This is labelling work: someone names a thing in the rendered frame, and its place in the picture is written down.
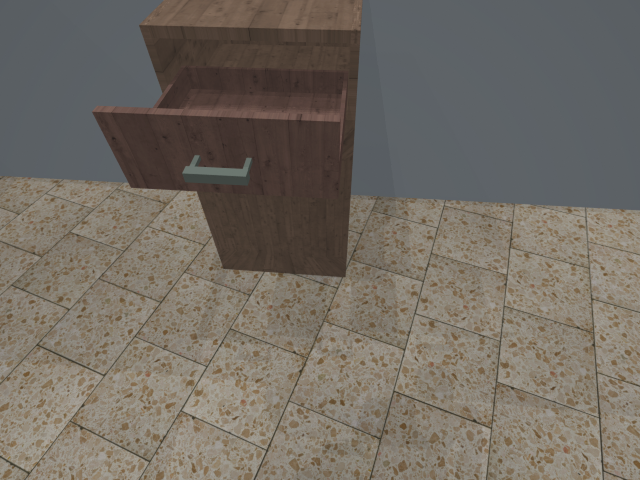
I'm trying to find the drawer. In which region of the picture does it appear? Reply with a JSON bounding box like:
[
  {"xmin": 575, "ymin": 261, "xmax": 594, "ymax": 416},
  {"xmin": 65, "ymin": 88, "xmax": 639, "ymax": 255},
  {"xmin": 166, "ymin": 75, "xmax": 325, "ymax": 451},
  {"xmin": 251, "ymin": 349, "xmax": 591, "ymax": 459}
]
[{"xmin": 92, "ymin": 66, "xmax": 348, "ymax": 199}]

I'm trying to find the cabinet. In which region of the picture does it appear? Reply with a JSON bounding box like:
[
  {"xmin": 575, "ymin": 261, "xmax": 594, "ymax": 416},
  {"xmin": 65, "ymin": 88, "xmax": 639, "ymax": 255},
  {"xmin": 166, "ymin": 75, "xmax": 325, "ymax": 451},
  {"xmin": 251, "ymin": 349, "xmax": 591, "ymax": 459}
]
[{"xmin": 139, "ymin": 0, "xmax": 363, "ymax": 277}]

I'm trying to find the handle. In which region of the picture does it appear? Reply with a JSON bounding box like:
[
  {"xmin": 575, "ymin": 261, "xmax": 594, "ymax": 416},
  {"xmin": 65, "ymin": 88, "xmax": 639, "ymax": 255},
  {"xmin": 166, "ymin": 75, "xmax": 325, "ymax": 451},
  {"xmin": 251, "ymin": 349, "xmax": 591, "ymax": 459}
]
[{"xmin": 182, "ymin": 155, "xmax": 253, "ymax": 186}]

